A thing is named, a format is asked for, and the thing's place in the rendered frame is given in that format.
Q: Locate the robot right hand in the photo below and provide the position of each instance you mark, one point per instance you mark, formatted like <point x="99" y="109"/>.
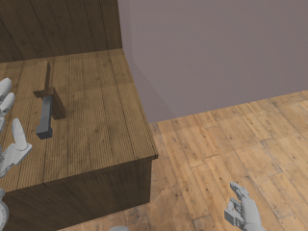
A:
<point x="245" y="212"/>

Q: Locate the tap lever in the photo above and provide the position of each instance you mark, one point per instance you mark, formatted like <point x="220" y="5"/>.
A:
<point x="44" y="130"/>

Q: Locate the robot left hand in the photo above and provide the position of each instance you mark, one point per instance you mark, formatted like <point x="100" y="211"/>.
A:
<point x="17" y="151"/>

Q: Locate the counter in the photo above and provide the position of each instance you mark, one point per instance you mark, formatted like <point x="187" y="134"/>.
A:
<point x="99" y="159"/>

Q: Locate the robot left forearm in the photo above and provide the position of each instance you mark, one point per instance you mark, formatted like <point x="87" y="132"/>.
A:
<point x="4" y="211"/>

